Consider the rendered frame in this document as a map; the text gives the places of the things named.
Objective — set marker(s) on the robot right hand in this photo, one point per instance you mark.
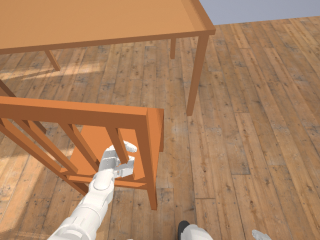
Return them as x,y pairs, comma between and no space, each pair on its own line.
259,235

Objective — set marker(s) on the chair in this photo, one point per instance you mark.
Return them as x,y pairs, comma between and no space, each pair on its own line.
104,125

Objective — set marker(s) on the robot right shin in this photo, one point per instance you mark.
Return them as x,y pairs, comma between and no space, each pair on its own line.
191,225

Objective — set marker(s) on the robot right thigh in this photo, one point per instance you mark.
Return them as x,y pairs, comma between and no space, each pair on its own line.
195,233

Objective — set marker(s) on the table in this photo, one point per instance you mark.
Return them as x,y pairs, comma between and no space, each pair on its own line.
45,25

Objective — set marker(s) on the robot left hand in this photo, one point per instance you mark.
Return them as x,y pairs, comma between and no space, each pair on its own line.
110,161

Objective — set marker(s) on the left robot forearm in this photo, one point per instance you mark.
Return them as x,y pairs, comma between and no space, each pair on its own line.
90,212

